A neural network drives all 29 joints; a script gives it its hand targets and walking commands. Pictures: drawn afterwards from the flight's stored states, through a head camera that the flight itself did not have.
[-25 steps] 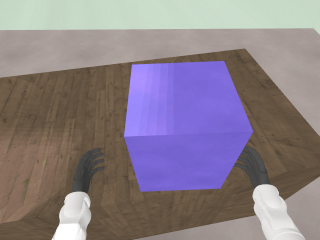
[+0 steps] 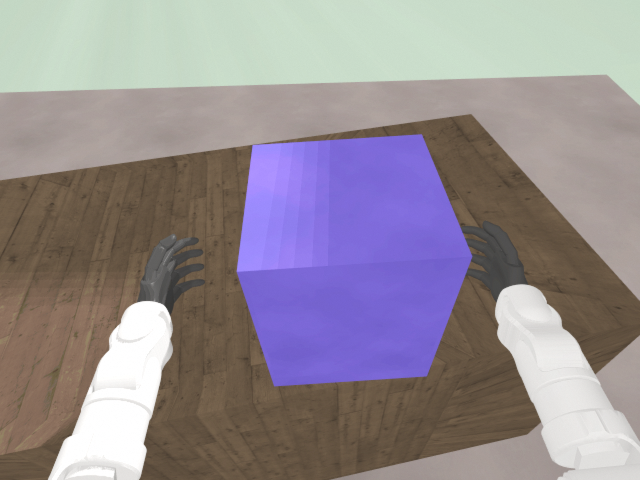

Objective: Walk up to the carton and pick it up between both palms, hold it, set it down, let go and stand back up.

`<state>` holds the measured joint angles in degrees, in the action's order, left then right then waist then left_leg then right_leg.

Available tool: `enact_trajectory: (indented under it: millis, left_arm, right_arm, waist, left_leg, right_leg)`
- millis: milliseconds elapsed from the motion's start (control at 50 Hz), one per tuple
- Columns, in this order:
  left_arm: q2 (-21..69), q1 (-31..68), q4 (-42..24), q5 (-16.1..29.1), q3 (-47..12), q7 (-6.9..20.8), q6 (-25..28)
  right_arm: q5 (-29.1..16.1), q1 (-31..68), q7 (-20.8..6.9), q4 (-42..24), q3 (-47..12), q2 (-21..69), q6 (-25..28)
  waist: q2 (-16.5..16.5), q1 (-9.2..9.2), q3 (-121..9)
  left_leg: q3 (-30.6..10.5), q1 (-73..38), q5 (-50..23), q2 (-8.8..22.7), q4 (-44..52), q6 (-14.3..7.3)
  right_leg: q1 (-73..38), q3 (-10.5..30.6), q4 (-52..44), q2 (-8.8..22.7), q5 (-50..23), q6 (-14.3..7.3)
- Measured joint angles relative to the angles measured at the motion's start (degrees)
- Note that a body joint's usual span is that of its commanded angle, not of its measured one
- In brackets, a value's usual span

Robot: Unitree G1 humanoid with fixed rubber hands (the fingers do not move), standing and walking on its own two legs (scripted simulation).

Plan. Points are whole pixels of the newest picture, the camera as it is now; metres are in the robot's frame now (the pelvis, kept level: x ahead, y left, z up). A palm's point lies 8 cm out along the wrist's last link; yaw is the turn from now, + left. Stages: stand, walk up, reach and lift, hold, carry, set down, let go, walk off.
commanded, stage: reach and lift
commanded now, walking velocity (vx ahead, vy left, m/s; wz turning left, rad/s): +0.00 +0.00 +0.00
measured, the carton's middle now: (344, 266) +0.42 -0.03 +0.01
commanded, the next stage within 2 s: none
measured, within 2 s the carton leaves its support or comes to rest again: neither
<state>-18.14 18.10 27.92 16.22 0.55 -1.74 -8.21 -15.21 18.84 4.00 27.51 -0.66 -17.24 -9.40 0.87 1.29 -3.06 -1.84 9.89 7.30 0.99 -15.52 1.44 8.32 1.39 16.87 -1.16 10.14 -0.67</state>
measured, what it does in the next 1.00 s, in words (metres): stands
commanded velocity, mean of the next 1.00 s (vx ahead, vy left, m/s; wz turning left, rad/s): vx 0.00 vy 0.00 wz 0.00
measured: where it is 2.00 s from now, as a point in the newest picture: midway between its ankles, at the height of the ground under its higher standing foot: outside the picture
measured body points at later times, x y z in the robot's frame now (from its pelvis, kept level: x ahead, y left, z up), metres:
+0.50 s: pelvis +0.00 +0.02 +0.00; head +0.02 +0.02 +0.45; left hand +0.42 +0.22 +0.14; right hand +0.41 -0.22 +0.14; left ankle +0.01 +0.14 -0.75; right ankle -0.02 -0.11 -0.75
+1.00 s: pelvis +0.00 +0.01 +0.00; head +0.04 +0.01 +0.45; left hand +0.46 +0.20 +0.16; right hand +0.44 -0.25 +0.16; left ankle +0.01 +0.14 -0.75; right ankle -0.02 -0.11 -0.75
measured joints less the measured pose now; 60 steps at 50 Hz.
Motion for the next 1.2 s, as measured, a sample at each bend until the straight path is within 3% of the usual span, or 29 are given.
enact_trajectory:
  millis: [240,660,920,1200]
  left_arm:
    - [0.4,13.4,1.0,-0.6,1.6,-1.3,-11.4]
    - [-1.9,26.2,3.5,2.6,-0.7,-5.4,-20.4]
    - [-1.6,34.7,12.3,1.7,0.4,-5.5,-20.4]
    - [-1.0,32.7,20.0,1.2,0.6,-3.2,-12.0]
  right_arm:
    - [-0.1,11.0,0.0,0.3,3.1,-1.0,-11.4]
    - [-4.5,27.1,-4.0,11.4,4.2,-8.6,-16.0]
    - [-6.0,35.4,-5.5,20.5,2.7,-10.5,-15.0]
    - [-5.7,33.9,-4.5,26.7,0.4,-8.0,-7.7]
  waist:
    - [-0.4,1.02,0.3]
    - [-0.7,-0.56,-2.1]
    - [-0.2,-0.63,-1.8]
    - [-0.3,-0.19,-2.5]
  left_leg:
    - [0.2,2.4,-1.4,-0.1,0.0,-0.4]
    - [0.4,5.7,-1.4,-1.5,1.3,-1.5]
    - [0.3,6.6,-2.7,-0.8,2.9,-0.8]
    - [-0.3,8.3,-3.9,-0.4,3.9,-0.2]
  right_leg:
    - [2.2,0.2,-0.7,0.1,-1.8,0.4]
    - [4.3,0.6,-4.5,1.5,-3.1,1.7]
    - [5.9,0.8,-5.0,0.8,-4.0,1.2]
    - [8.9,0.4,-3.2,0.3,-3.8,0.6]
